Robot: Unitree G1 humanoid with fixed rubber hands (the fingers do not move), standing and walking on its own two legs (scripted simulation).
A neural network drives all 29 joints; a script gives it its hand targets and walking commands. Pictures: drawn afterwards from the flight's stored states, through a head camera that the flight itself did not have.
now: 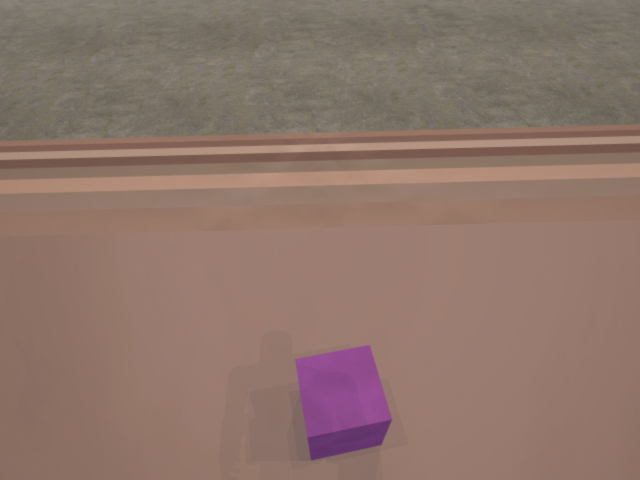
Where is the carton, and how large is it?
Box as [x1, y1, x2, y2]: [295, 345, 391, 460]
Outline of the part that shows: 369,345 295,359 311,460 381,444 391,420 391,417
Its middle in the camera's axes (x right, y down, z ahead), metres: +0.06 +0.45 +1.09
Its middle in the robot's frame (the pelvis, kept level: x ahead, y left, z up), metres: +0.42 -0.02 -0.65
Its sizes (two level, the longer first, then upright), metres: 0.210 0.200 0.250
